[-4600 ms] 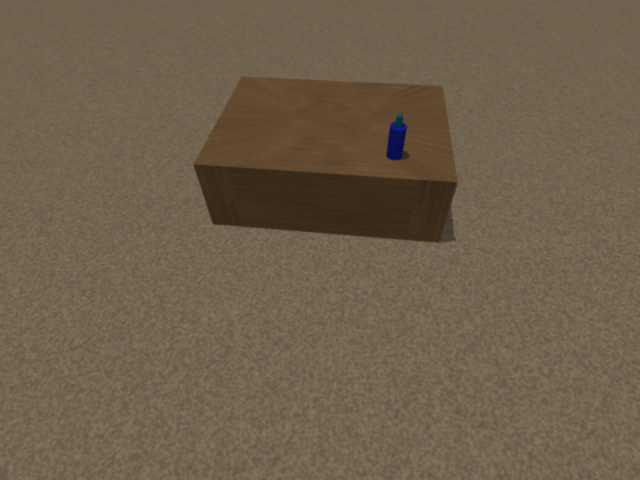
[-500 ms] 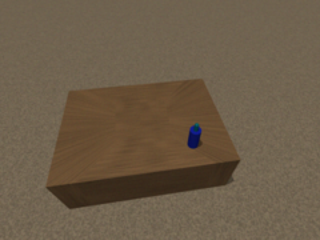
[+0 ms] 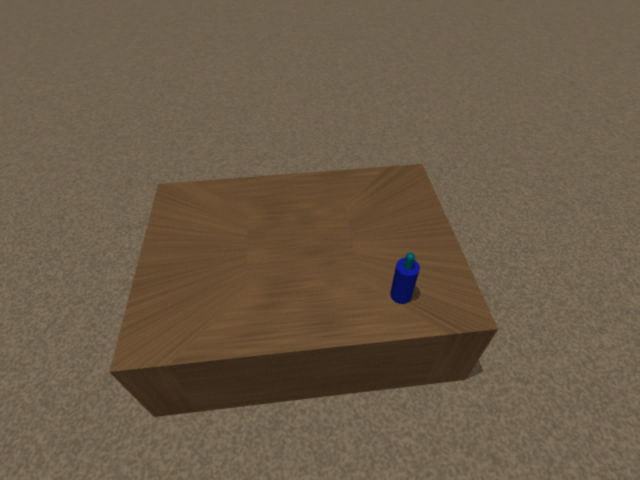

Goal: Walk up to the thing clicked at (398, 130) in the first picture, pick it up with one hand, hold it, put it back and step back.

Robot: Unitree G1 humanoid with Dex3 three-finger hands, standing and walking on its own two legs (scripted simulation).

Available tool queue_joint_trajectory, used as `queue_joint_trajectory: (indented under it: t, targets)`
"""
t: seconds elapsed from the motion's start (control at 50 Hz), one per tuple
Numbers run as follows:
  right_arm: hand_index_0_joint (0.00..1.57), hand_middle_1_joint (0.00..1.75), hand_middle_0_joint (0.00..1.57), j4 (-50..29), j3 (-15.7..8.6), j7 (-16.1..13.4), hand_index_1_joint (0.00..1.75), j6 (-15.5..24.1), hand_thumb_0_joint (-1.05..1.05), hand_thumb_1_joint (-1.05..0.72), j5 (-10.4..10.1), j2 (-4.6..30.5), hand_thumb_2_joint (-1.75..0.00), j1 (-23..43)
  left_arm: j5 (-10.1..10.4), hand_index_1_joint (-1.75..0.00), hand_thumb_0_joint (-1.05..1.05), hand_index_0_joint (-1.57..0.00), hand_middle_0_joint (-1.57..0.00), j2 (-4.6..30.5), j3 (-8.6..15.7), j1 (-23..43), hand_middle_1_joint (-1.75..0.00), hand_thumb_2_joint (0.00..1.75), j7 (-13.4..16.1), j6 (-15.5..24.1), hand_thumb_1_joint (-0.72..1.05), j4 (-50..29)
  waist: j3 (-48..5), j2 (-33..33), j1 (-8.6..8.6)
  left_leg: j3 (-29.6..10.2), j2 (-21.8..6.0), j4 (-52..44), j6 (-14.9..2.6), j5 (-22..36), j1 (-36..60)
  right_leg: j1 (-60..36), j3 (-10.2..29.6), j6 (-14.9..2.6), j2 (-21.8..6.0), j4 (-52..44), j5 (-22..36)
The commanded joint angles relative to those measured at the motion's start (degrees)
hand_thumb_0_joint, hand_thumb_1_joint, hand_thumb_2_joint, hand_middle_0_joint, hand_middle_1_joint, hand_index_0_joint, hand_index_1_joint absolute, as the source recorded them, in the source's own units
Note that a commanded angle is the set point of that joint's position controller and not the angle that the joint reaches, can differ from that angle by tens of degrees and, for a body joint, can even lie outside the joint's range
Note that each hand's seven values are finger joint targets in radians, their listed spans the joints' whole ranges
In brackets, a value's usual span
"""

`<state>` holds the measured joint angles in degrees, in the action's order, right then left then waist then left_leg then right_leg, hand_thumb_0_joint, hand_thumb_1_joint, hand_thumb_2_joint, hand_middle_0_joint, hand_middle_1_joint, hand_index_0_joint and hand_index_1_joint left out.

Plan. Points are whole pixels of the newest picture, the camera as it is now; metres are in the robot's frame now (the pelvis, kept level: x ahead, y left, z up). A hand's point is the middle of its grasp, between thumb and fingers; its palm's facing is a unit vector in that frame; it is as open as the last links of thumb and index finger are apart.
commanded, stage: walk up
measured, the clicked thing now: (405, 275) +0.67 -0.21 -0.36
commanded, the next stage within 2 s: stand in 0.12 s
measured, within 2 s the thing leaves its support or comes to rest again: neither
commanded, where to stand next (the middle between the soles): +0.04 -0.01 m, yaw +1 degrees
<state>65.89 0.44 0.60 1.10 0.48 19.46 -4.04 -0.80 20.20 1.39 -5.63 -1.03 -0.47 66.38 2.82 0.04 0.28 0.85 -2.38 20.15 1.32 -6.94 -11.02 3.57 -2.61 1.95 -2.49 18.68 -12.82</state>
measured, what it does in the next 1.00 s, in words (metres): stands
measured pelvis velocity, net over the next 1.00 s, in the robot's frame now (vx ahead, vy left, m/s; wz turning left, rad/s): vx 0.01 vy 0.00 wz -0.01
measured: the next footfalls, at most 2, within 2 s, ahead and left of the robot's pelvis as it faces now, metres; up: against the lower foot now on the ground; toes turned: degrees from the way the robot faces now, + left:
none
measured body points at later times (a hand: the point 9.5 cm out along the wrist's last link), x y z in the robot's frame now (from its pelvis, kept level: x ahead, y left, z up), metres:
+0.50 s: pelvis +0.01 +0.00 +0.00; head +0.02 +0.00 +0.45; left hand +0.08 +0.30 -0.13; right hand +0.08 -0.30 -0.13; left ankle +0.05 +0.13 -0.75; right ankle -0.03 -0.14 -0.75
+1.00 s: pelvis +0.01 +0.00 +0.00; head +0.03 +0.00 +0.45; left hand +0.09 +0.30 -0.13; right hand +0.08 -0.30 -0.13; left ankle +0.05 +0.13 -0.75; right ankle -0.03 -0.14 -0.75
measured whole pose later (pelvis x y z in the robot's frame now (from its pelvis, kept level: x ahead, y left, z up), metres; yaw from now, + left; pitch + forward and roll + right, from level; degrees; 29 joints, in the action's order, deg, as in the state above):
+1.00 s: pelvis +0.01 +0.00 +0.00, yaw -1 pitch -2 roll +0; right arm 65.3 0.3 0.8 0.5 0.6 19.9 -5.6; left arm -0.9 20.4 0.4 -6.7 -0.5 0.4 64.1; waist 3.2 0.5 -0.1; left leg 1.5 -2.4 19.4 1.5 -7.6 -9.9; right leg 2.8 -2.0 1.9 -2.6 18.2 -13.4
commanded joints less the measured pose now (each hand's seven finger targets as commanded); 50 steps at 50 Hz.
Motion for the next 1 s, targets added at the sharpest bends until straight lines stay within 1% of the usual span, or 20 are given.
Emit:
queue_joint_trajectory:
  t: [0.0, 0.08, 0.1, 0.12, 0.16, 0.24, 0.26, 0.28, 0.32, 0.34, 0.38, 0.42, 0.52, 0.56, 0.62, 0.68, 0.8, 0.92, 0.96, 0.98]
  targets:
    - [0.2, 0.3, 0.2, -3.3, -2.61, -0.97, 0.3, 1.04, 0.0, -0.9, -0.09, 12.77, -0.9, 3.06, 0.33, -0.3, 0.0, -0.2, -0.2, 11.36, 1.85, 2.78, -0.3, 0.9, 0.89, 1.33, 0.9, -3.51, -3.91, -0.63, -0.58, -5.23, -5.26, -3.27, -1.96, 4.54, 3.85, 3.48, 4.01, -2.31, -4.6, -4.0, 4.05]
    - [0.2, 0.3, 0.2, -3.32, -2.71, -0.93, 0.3, 0.93, 0.0, -0.9, -0.05, 12.91, -0.9, 2.94, 0.17, -0.3, 0.0, -0.2, -0.2, 11.31, 1.97, 2.57, -0.3, 0.9, 0.93, 1.36, 0.9, -3.47, -3.7, -0.84, -0.69, -5.79, -5.26, -3.78, -2.01, 2.88, 3.15, 3.19, 3.64, -2.37, -4.47, -4.2, 2.71]
    - [0.2, 0.3, 0.2, -3.46, -2.88, -0.97, 0.3, 0.66, 0.0, -0.9, 0.19, 12.94, -0.9, 2.92, 0.02, -0.3, 0.0, -0.2, -0.2, 11.68, 1.67, 1.18, -0.3, 0.9, 1.08, 1.69, 0.9, -3.73, -3.06, -0.95, -0.29, -5.11, -5.53, -3.3, -1.95, 1.77, 4.33, 4.48, 4.74, -2.51, -5.64, -4.88, 2.42]
    - [0.2, 0.3, 0.2, -3.43, -2.67, -0.89, 0.3, 0.53, 0.0, -0.9, 0.07, 12.47, -0.9, 2.54, 0.06, -0.3, 0.0, -0.2, -0.2, 11.8, 1.59, 1.36, -0.3, 0.9, 1.08, 1.81, 0.9, -3.56, -2.46, -0.71, -0.73, -5.38, -5.31, -3.68, -1.76, 0.49, 3.92, 4.92, 4.76, -2.48, -5.55, -5.12, 1.33]
    - [0.2, 0.3, 0.2, -3.53, -2.72, -0.76, 0.3, 0.43, 0.0, -0.9, -0.01, 12.64, -0.9, 2.24, 0.03, -0.3, 0.0, -0.2, -0.2, 11.99, 1.58, 1.56, -0.3, 0.9, 1.15, 1.93, 0.9, -3.83, -2.46, -0.64, -0.84, -5.6, -5.26, -3.88, -1.77, -0.03, 3.81, 5.26, 4.78, -2.5, -5.58, -5.16, 0.58]
    - [0.2, 0.3, 0.2, -3.61, -2.7, -0.66, 0.3, 0.54, 0.0, -0.9, 0.01, 12.46, -0.9, 2.1, 0.17, -0.3, 0.0, -0.2, -0.2, 12.15, 1.53, 1.35, -0.3, 0.9, 1.17, 2.21, 0.9, -4.41, -4.59, -0.5, -0.68, -5.21, -5.64, -2.83, -2.05, 4.82, 5.16, 3.73, 5.02, -2.62, -5.97, -4.61, 3.97]
    - [0.2, 0.3, 0.2, -3.69, -2.75, -0.65, 0.3, 0.73, 0.0, -0.9, 0.04, 12.6, -0.9, 2.4, 0.21, -0.3, 0.0, -0.2, -0.2, 12.26, 1.58, 0.94, -0.3, 0.9, 1.18, 2.3, 0.9, -4.57, -5.59, -0.57, -0.39, -5.13, -5.93, -2.39, -2.06, 7.68, 6.24, 3.36, 5.06, -2.65, -6.03, -4.19, 6.13]
    - [0.2, 0.3, 0.2, -3.82, -2.71, -0.62, 0.3, 0.81, 0.0, -0.9, 0.02, 12.55, -0.9, 2.57, 0.26, -0.3, 0.0, -0.2, -0.2, 12.04, 1.41, 0.81, -0.3, 0.9, 1.25, 2.29, 0.9, -4.49, -5.22, -0.69, -0.49, -5.22, -5.98, -2.37, -1.89, 9.02, 6.32, 3.6, 4.57, -2.45, -5.72, -3.89, 6.6]
    - [0.2, 0.3, 0.2, -3.57, -2.69, -0.68, 0.3, 0.68, 0.0, -0.9, -0.06, 12.87, -0.9, 2.31, 0.19, -0.3, 0.0, -0.2, -0.2, 11.86, 1.32, 0.99, -0.3, 0.9, 1.24, 2.2, 0.9, -4.59, -4.94, -0.97, -0.42, -4.97, -5.72, -2.57, -1.92, 6.46, 5.54, 3.34, 4.76, -2.46, -5.84, -4.35, 5.79]
    - [0.2, 0.3, 0.2, -3.62, -2.73, -0.74, 0.3, 0.62, 0.0, -0.9, 0.0, 12.64, -0.9, 2.42, 0.22, -0.3, 0.0, -0.2, -0.2, 12.28, 1.48, 0.91, -0.3, 0.9, 1.31, 2.15, 0.9, -4.74, -5.46, -0.32, -0.38, -4.94, -5.84, -2.31, -1.97, 7.28, 6.0, 2.91, 4.83, -2.57, -5.97, -4.01, 6.25]
    - [0.2, 0.3, 0.2, -3.53, -2.58, -0.71, 0.3, 0.61, 0.0, -0.9, -0.03, 12.69, -0.9, 2.21, 0.2, -0.3, 0.0, -0.2, -0.2, 12.17, 1.41, 0.55, -0.3, 0.9, 1.23, 2.07, 0.9, -4.55, -4.7, -0.68, -0.33, -4.97, -5.65, -2.96, -1.78, 5.75, 5.65, 3.48, 4.81, -2.58, -5.83, -3.95, 5.2]
    - [0.2, 0.3, 0.2, -3.51, -2.6, -0.69, 0.3, 0.71, 0.0, -0.9, -0.04, 12.64, -0.9, 2.32, 0.3, -0.3, 0.0, -0.2, -0.2, 12.16, 1.39, 0.29, -0.3, 0.9, 1.29, 2.08, 0.9, -4.67, -5.55, -0.4, -0.07, -5.07, -6.22, -2.45, -1.9, 9.46, 6.48, 2.87, 4.5, -2.56, -5.73, -3.42, 7.01]
    - [0.2, 0.3, 0.2, -3.29, -2.65, -0.71, 0.3, 0.66, 0.0, -0.9, -0.05, 12.86, -0.9, 1.65, 0.34, -0.3, 0.0, -0.2, -0.2, 12.1, 1.16, 0.15, -0.3, 0.9, 1.41, 2.24, 0.9, -4.97, -6.04, 0.18, -0.32, -4.34, -6.18, -1.52, -1.91, 11.78, 7.25, 2.31, 4.56, -2.3, -5.92, -3.53, 10.33]
    - [0.2, 0.3, 0.2, -3.43, -2.6, -0.79, 0.3, 0.57, 0.0, -0.9, 0.01, 12.83, -0.9, 1.57, 0.31, -0.3, 0.0, -0.2, -0.2, 12.4, 1.27, 0.39, -0.3, 0.9, 1.45, 2.06, 0.9, -5.04, -5.66, -0.23, -0.45, -4.08, -5.96, -1.85, -1.83, 9.77, 6.64, 2.2, 4.89, -2.46, -6.07, -3.73, 9.46]
    - [0.2, 0.3, 0.2, -3.42, -2.46, -0.67, 0.3, 0.39, 0.0, -0.9, -0.05, 12.49, -0.9, 1.87, 0.31, -0.3, 0.0, -0.2, -0.2, 12.32, 1.13, 0.53, -0.3, 0.9, 1.44, 1.99, 0.9, -4.96, -3.12, 0.29, -0.4, -4.64, -5.82, -3.05, -1.61, 6.04, 5.13, 3.54, 4.57, -2.32, -5.7, -4.38, 5.06]
    - [0.2, 0.3, 0.2, -3.45, -2.55, -0.66, 0.3, 0.49, 0.0, -0.9, 0.02, 12.69, -0.9, 1.4, 0.36, -0.3, 0.0, -0.2, -0.2, 12.34, 1.12, 0.73, -0.3, 0.9, 1.48, 2.1, 0.9, -5.26, -3.97, 0.25, -0.36, -4.48, -6.04, -2.56, -1.76, 8.82, 5.48, 2.65, 4.65, -2.41, -5.86, -4.12, 7.34]
    - [0.2, 0.3, 0.2, -3.7, -2.58, -0.69, 0.3, 0.43, 0.0, -0.9, -0.03, 12.83, -0.9, 1.2, 0.26, -0.3, 0.0, -0.2, -0.2, 12.32, 1.17, 1.03, -0.3, 0.9, 1.41, 2.01, 0.9, -5.5, -3.96, -0.55, -0.58, -4.23, -5.69, -2.97, -1.87, 5.56, 5.34, 2.58, 4.97, -2.58, -6.04, -4.67, 5.77]
    - [0.2, 0.3, 0.2, -3.76, -2.51, -0.77, 0.3, 0.69, 0.0, -0.9, 0.03, 12.48, -0.9, 1.1, 0.22, -0.3, 0.0, -0.2, -0.2, 12.43, 1.15, 0.78, -0.3, 0.9, 1.39, 2.08, 0.9, -5.67, -5.06, -0.41, -0.4, -4.43, -6.14, -2.49, -1.8, 10.44, 6.42, 2.16, 4.49, -2.42, -5.88, -3.6, 8.71]
    - [0.2, 0.3, 0.2, -3.84, -2.63, -0.87, 0.3, 0.58, 0.0, -0.9, -0.02, 12.93, -0.9, 1.51, 0.13, -0.3, 0.0, -0.2, -0.2, 12.2, 1.11, 0.52, -0.3, 0.9, 1.39, 1.96, 0.9, -5.57, -4.58, -1.01, -0.35, -4.25, -5.74, -2.78, -1.72, 7.31, 6.16, 2.66, 4.71, -2.37, -5.85, -4.14, 6.96]
    - [0.2, 0.3, 0.2, -3.88, -2.57, -0.85, 0.3, 0.51, 0.0, -0.9, 0.01, 12.61, -0.9, 1.4, 0.07, -0.3, 0.0, -0.2, -0.2, 12.34, 1.13, 0.66, -0.3, 0.9, 1.44, 1.96, 0.9, -5.59, -4.73, -0.79, -0.4, -4.39, -5.96, -2.63, -1.88, 7.53, 5.95, 2.31, 4.52, -2.41, -5.88, -4.0, 6.9]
